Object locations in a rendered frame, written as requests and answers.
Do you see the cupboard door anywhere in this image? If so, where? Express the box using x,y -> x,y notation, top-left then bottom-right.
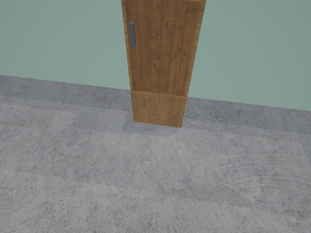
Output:
124,0 -> 202,97

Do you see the handle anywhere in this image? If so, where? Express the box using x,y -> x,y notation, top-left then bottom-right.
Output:
128,20 -> 136,49

